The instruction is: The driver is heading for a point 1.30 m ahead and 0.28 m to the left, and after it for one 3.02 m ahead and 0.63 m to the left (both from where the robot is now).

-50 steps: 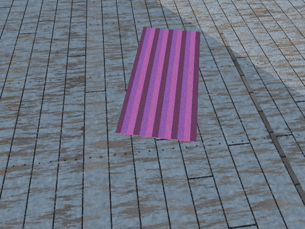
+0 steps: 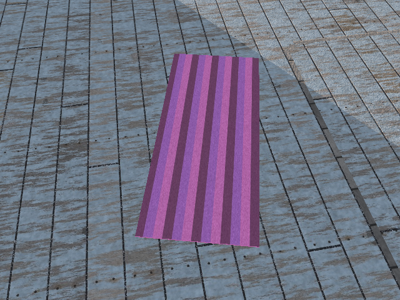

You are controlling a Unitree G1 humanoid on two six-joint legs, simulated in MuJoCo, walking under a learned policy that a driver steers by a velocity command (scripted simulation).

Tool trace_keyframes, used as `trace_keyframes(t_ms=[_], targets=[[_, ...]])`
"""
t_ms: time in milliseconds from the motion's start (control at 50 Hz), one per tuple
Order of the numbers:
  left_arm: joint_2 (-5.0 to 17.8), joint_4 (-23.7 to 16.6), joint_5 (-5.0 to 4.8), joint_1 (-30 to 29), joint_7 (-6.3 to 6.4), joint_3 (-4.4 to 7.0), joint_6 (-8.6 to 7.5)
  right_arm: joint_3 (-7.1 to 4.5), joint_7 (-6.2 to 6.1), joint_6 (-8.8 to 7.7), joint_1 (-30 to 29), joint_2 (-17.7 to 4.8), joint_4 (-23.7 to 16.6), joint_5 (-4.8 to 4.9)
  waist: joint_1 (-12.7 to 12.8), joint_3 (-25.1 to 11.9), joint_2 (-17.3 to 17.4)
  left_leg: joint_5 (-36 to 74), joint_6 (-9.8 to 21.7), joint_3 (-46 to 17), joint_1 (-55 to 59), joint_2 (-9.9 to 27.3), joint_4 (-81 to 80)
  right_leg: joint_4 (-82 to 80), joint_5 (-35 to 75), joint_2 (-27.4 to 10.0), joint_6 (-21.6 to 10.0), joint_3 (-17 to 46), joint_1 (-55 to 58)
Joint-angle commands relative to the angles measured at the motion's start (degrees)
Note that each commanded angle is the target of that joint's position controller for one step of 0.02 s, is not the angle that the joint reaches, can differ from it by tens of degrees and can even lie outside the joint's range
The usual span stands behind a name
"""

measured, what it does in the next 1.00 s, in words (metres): walks ahead, turning left: left foot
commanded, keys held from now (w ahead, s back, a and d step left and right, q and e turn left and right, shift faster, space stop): w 0.16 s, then w+q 0.54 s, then w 0.30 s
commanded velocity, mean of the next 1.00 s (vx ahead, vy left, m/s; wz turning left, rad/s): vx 0.50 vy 0.00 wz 0.29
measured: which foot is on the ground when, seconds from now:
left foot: up 0.00-0.48, down 0.50-1.00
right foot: down 0.00-0.52, up 0.54-1.00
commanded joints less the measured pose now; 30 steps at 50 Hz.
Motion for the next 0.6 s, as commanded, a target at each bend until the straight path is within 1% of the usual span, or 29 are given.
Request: trace_keyframes(t_ms=[20,40,60,80,100,120,160,200,260,300,340,380,400,420,440,460,480,500,520,540,560,580,600], targets=[[5.02,0.08,0.87,6.18,-0.18,0.71,-0.92,-1.77,-0.69,-2.29,-4.44,-6.96,-5.66,0.00,3.30,-6.82,-1.02,8.06,2.02,-2.12,-25.22,6.25,9.56,-20.27,-2.65,-17.21,-10.17,25.53,22.70],[4.39,0.42,1.51,5.34,-0.30,0.41,-1.25,-1.89,-0.80,-1.41,-2.17,-5.71,-5.44,-0.39,1.00,-6.87,-3.03,9.83,2.07,-2.78,-21.13,7.97,7.54,-21.58,-0.35,-16.17,-10.18,22.41,18.20],[3.67,1.04,1.48,5.89,-0.49,0.19,-1.35,-1.88,-0.84,-0.62,-0.98,-4.49,-5.14,-0.58,0.25,-6.24,-3.29,10.08,2.02,-2.75,-19.26,8.56,5.78,-22.73,1.51,-15.11,-10.21,20.25,15.82],[4.11,1.63,1.24,6.74,-0.28,0.19,-1.29,-1.88,-0.90,0.03,-0.53,-3.62,-5.23,-0.49,-0.43,-5.35,-3.89,9.99,1.68,-2.37,-19.12,8.98,3.56,-24.14,1.11,-14.53,-10.69,18.16,14.18],[4.82,2.05,1.10,7.34,0.11,0.24,-1.27,-1.99,-1.05,0.53,-1.94,-3.72,-5.69,-0.44,-0.66,-3.80,-3.66,10.58,1.20,-1.82,-20.06,9.35,1.22,-25.46,0.69,-13.96,-10.66,16.39,12.42],[6.11,2.29,1.12,8.37,0.63,0.45,-1.27,-2.10,-1.15,0.83,-4.52,-4.11,-6.74,-0.68,-0.37,-2.45,-3.50,12.83,0.40,-1.51,-22.43,9.67,-1.52,-26.52,1.06,-14.14,-10.94,15.56,12.03],[7.41,2.88,1.05,11.09,1.60,0.67,-1.03,-2.33,-1.16,1.01,-9.76,-4.81,-8.62,-1.38,0.87,-0.81,-2.59,18.66,-1.18,-1.16,-27.32,10.01,-8.16,-27.67,1.71,-14.13,-10.94,14.50,13.66],[8.11,3.11,1.18,12.70,2.29,0.84,-0.71,-2.26,-0.71,0.93,-12.37,-4.35,-9.32,-1.35,1.58,-0.77,-2.87,25.15,-1.68,-0.85,-29.41,9.53,-14.38,-27.82,3.36,-13.64,-9.66,11.40,16.32],[8.36,3.60,0.92,15.07,2.75,0.82,-0.64,-1.76,0.12,0.68,-17.50,-3.43,-10.70,-0.93,3.47,-0.28,-3.21,32.23,-1.26,0.98,-28.07,7.58,-22.96,-27.97,5.61,-12.52,-7.56,6.07,18.45],[8.43,4.37,0.82,17.19,2.86,0.84,-0.52,-1.36,0.70,0.69,-20.91,-3.00,-11.94,-0.63,4.80,0.69,-3.09,33.12,-0.77,1.54,-28.61,6.50,-26.43,-27.88,6.03,-13.24,-7.02,3.90,21.60],[8.53,5.02,0.80,18.86,2.88,0.97,-0.07,-1.04,1.42,0.66,-23.84,-2.89,-13.49,-0.45,5.84,1.71,-2.85,31.73,-0.05,1.68,-30.47,5.74,-28.99,-26.60,7.53,-14.66,-6.69,2.17,26.25],[8.77,5.29,0.67,19.61,2.94,1.17,0.64,-0.81,2.33,0.57,-26.07,-2.89,-15.17,-0.39,6.22,2.34,-2.80,28.53,0.92,2.32,-31.77,5.18,-30.91,-24.36,9.76,-16.21,-6.11,0.89,30.61],[9.12,5.20,0.55,19.43,3.03,1.33,1.00,-0.79,2.80,0.52,-26.52,-3.10,-15.93,-0.38,5.96,2.38,-3.16,26.12,1.57,3.01,-31.54,4.77,-31.52,-22.82,12.33,-16.93,-5.67,0.31,32.17],[9.66,4.86,0.41,18.71,3.15,1.53,1.35,-0.90,3.24,0.48,-26.28,-3.55,-16.50,-0.40,5.30,2.00,-3.76,23.29,2.35,4.20,-30.07,3.97,-31.98,-20.61,17.61,-17.36,-5.10,-0.52,33.18],[10.62,4.23,0.32,17.44,3.32,1.78,1.65,-1.29,3.57,0.49,-24.90,-4.50,-16.85,-0.45,3.98,0.57,-4.86,20.42,3.32,6.00,-26.40,2.36,-32.08,-17.09,27.69,-17.44,-4.41,-1.59,33.51],[11.58,3.59,0.31,16.43,3.56,2.04,2.03,-2.08,3.71,0.60,-21.60,-6.02,-16.63,-0.54,1.87,-2.33,-6.11,17.98,4.38,8.04,-20.71,0.08,-31.68,-11.32,39.11,-17.17,-3.63,-2.78,33.59],[11.81,2.89,0.37,15.22,3.84,2.04,2.61,-3.45,3.70,0.71,-13.80,-8.15,-14.94,-0.50,-2.51,-6.78,-5.90,18.92,5.85,9.66,-10.39,-2.70,-33.46,-0.86,46.11,-15.68,-2.18,-4.84,31.50],[11.20,1.74,0.64,15.24,4.18,1.61,2.70,-5.50,3.06,0.95,-3.90,-12.24,-12.55,-0.44,-6.65,-12.25,-3.68,20.76,8.37,5.00,5.88,-1.79,-34.30,13.51,40.45,-13.36,0.08,-5.91,21.74],[5.77,-0.99,1.70,18.63,3.52,-0.21,1.40,-7.21,2.11,1.29,2.56,-18.72,-12.01,-0.89,-5.14,-19.33,8.89,14.91,17.24,-22.41,27.57,12.75,-36.52,36.32,9.73,-5.34,3.97,-5.77,-2.37],[4.08,-1.95,1.01,17.99,2.62,-1.28,-1.24,-6.14,2.25,0.99,2.80,-17.48,-12.60,-1.02,-3.87,-25.72,11.81,11.83,22.56,-46.12,35.74,20.17,-47.33,47.48,-25.04,2.36,4.22,5.88,-14.91],[8.55,-3.40,-1.15,12.39,1.89,-0.01,-2.93,-4.97,2.14,0.80,1.72,-13.13,-12.64,-1.44,-5.35,-20.69,8.36,11.96,18.77,-38.39,33.53,17.80,-47.89,49.91,-22.11,-1.61,2.45,10.75,-21.24],[9.00,-4.15,-1.60,9.58,1.81,-0.04,-3.69,-4.30,2.01,0.57,-1.87,-10.58,-13.46,-1.21,-4.21,-14.59,4.78,16.02,16.40,-29.22,25.55,15.41,-47.84,46.53,-17.05,-4.37,1.32,9.77,-21.73],[8.90,-3.98,-0.54,8.64,2.28,0.31,-3.70,-3.78,2.08,0.50,-6.30,-9.14,-14.71,-1.22,-1.60,-10.56,-0.29,20.82,14.91,-23.16,16.00,13.03,-48.78,41.11,-13.45,-6.59,1.41,9.27,-18.39]])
